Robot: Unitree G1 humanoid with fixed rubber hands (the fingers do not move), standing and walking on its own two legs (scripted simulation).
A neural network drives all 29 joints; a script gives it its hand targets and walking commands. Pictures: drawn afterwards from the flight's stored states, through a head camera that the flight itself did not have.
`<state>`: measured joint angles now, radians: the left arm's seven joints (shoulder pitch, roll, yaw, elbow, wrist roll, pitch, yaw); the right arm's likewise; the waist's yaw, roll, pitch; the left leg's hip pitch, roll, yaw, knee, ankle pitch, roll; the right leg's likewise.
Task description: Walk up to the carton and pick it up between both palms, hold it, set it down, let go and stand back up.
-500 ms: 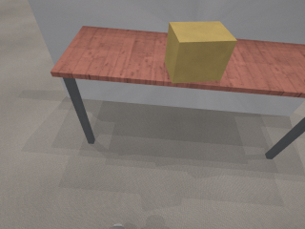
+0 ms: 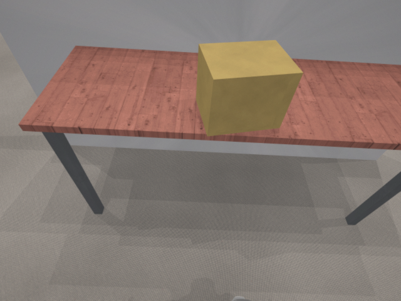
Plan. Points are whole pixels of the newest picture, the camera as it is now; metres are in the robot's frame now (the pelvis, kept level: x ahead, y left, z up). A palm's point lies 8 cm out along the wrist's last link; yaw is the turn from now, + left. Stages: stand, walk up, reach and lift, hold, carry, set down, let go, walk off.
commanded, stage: walk up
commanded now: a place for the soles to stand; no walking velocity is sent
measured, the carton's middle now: (241, 88) +0.70 -0.13 +0.03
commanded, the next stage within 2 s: none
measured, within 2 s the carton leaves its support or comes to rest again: neither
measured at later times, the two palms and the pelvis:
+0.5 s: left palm (79, 246) +0.27 +0.27 -0.10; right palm (368, 267) +0.21 -0.35 -0.07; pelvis +0.17 -0.03 +0.00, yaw -3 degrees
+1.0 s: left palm (130, 190) +0.39 +0.17 -0.06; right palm (385, 237) +0.29 -0.46 -0.10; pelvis +0.28 -0.14 +0.01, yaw -7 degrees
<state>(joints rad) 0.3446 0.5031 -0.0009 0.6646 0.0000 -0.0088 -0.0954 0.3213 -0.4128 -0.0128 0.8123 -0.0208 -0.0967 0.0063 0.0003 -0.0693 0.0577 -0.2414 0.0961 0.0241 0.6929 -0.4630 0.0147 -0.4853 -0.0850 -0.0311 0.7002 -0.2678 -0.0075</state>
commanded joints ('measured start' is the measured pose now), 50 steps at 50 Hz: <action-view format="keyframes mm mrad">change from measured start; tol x32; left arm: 1 213 290 175 10 28 -75 47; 50 41 131 112 12 -4 -59 114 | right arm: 1 18 -218 -65 -99 35 -9 -26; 50 16 -181 -59 -15 16 26 -39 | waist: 1 135 -213 -214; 31 -27 344 12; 39 116 -238 -39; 50 53 -54 -107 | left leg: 1 -591 -114 4 521 -92 36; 17 35 -88 128 -171 392 34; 20 382 307 -644 -318 121 233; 27 -238 187 -329 -398 -249 206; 35 -213 164 -165 -253 -190 163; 39 -583 -154 -37 463 -98 -1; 50 -369 -38 -52 216 53 11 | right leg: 1 672 -300 686 -401 -154 -216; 5 395 -178 369 -308 374 -161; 13 410 -159 191 -256 410 -257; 21 -344 37 115 561 -342 -7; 37 331 74 -75 -97 -85 -4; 40 366 -297 608 -455 -413 -120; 50 436 -219 135 -120 716 -209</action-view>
